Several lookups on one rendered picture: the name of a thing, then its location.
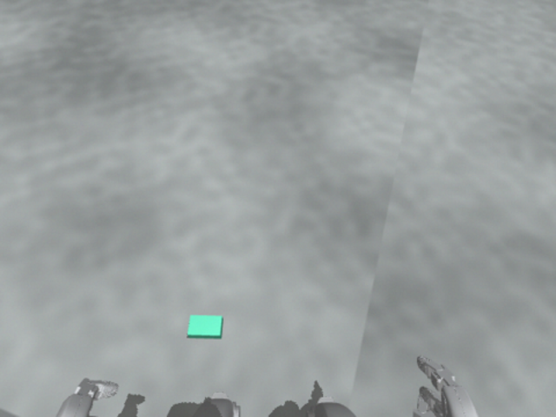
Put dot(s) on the left robot hand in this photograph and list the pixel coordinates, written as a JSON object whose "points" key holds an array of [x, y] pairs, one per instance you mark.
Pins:
{"points": [[80, 403]]}

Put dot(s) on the right robot hand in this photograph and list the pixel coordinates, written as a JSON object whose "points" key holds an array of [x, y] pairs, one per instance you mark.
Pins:
{"points": [[454, 400]]}

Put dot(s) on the small box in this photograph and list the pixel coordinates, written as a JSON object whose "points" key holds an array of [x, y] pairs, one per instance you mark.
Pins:
{"points": [[205, 326]]}

